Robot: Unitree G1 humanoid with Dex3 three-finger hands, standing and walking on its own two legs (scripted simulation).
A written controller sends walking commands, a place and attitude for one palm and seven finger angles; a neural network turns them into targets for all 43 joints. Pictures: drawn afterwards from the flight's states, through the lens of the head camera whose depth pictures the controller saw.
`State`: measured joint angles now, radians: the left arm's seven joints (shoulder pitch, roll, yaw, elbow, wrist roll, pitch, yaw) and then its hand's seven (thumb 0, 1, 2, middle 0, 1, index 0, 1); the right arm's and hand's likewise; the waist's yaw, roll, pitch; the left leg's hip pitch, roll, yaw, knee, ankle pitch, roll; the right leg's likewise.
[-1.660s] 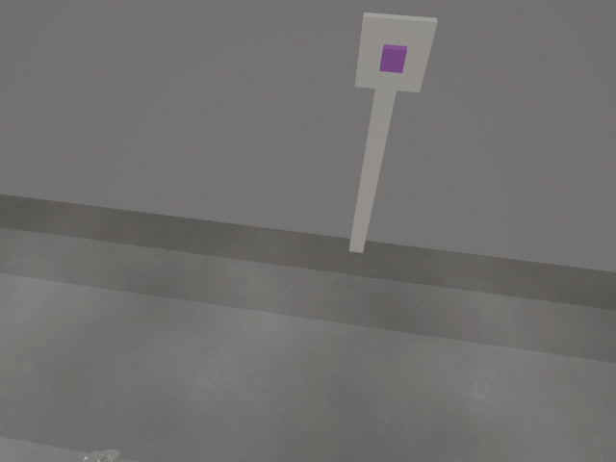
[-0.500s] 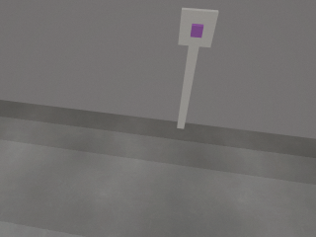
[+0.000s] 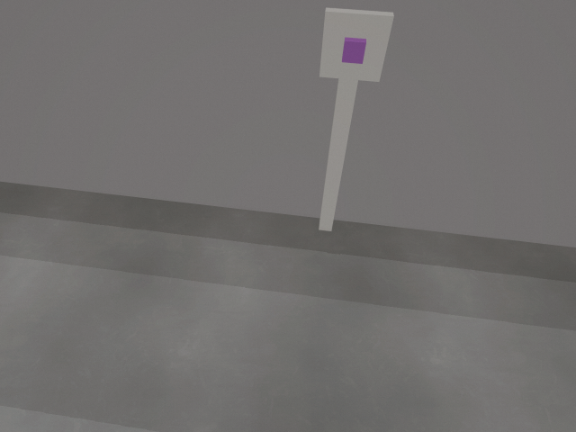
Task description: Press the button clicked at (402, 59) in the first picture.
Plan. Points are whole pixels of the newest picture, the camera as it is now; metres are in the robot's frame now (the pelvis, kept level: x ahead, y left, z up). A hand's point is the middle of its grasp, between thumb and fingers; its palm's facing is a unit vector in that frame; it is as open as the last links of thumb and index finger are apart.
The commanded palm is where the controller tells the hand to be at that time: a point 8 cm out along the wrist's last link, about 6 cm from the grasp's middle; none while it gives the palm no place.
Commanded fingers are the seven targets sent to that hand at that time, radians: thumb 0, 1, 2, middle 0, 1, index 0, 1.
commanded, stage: walk to a spot facing it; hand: left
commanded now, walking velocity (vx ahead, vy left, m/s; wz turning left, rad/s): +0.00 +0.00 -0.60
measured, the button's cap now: (353, 50) +1.05 -0.11 +0.07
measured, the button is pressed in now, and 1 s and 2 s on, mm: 0 0 0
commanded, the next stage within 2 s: turn to face it in 1.46 s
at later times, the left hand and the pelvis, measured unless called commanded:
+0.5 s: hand out of the picture +0.06 +0.15 -0.16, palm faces -0.19 -0.95 -0.23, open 7.4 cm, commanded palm none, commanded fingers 0.00 0.90 0.90 -0.20 -0.30 -0.20 -0.30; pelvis -0.01 -0.03 +0.00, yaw -15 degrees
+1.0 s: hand (231, 354) +0.28 +0.12 -0.17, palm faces -0.51 -0.84 -0.19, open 7.4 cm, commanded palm none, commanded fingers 0.00 0.90 0.90 -0.20 -0.30 -0.20 -0.30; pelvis +0.09 -0.01 +0.00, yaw -33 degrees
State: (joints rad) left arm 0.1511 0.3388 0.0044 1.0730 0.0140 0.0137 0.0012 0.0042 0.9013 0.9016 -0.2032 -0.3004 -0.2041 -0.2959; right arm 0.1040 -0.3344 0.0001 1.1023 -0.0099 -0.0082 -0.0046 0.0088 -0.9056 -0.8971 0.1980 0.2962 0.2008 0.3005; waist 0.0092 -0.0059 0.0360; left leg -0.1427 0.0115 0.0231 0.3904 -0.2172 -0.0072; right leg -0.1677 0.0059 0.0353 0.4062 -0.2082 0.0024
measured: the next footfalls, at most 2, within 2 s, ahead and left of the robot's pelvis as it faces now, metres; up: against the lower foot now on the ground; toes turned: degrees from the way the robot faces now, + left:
left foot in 0.74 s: +0.10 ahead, +0.10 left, +0.00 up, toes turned -22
right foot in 1.20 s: +0.21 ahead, -0.25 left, +0.00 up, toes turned -49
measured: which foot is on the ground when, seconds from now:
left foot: down 0.00-0.24, up 0.26-0.72, down 0.74-1.00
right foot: down 0.00-0.74, up 0.76-1.00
